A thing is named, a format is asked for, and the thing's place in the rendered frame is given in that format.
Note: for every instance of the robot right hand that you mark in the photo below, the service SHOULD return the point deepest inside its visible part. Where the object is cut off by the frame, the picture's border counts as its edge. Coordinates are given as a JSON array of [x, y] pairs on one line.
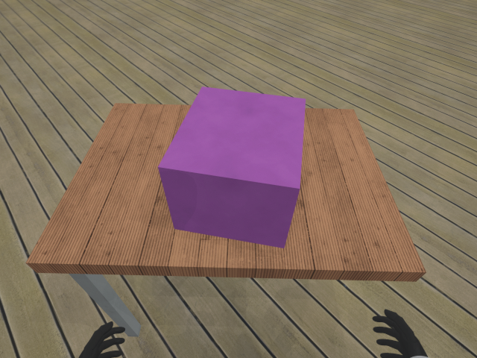
[[408, 344]]

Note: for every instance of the table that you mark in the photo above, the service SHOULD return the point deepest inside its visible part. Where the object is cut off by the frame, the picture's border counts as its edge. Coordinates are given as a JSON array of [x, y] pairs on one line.
[[114, 216]]

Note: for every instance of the carton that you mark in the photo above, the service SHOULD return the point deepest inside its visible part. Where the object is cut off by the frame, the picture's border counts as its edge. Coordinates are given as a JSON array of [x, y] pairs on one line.
[[233, 168]]

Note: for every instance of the robot left hand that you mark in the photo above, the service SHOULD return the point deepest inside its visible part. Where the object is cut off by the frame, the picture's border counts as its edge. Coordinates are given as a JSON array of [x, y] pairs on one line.
[[96, 344]]

